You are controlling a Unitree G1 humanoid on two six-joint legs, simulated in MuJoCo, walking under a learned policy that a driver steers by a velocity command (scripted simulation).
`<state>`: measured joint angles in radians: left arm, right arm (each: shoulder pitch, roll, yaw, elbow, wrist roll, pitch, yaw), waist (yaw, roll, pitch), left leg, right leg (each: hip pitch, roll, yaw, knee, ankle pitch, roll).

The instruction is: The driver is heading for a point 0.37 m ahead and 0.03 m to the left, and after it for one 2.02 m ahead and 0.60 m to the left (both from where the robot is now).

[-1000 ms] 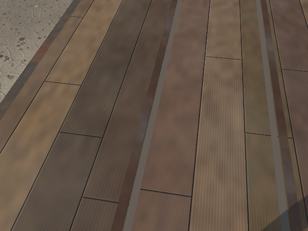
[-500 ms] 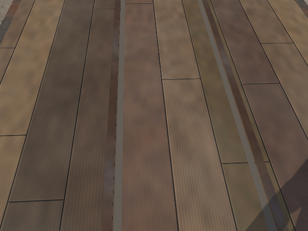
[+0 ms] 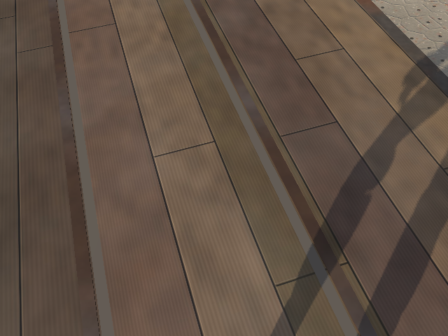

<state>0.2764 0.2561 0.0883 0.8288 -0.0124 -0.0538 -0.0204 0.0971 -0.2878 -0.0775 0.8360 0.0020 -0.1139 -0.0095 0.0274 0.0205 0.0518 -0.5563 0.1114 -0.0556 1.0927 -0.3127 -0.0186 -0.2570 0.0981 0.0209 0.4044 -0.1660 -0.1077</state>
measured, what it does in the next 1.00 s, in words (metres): walks ahead: left foot, then right foot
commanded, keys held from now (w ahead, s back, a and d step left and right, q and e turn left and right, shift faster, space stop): w+e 0.22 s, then q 0.78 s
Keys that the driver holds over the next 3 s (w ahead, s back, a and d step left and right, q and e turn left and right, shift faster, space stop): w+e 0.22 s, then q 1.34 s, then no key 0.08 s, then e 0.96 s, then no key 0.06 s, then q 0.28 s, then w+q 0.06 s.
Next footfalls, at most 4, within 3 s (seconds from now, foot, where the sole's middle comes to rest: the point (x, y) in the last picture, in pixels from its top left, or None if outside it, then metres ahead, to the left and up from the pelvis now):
0.28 left None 0.37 0.14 -0.78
0.74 right None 0.37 -0.09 -0.78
1.14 left None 0.33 0.17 -0.78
1.60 right None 0.43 -0.03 -0.78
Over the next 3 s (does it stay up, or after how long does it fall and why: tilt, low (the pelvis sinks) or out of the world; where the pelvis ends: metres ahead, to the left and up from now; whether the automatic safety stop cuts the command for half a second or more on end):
stays up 0.34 0.04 -0.01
